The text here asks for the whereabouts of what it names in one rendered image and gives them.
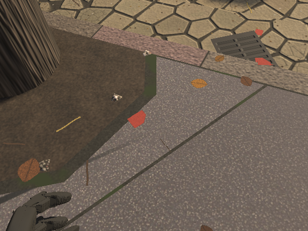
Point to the robot left hand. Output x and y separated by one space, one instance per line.
24 218

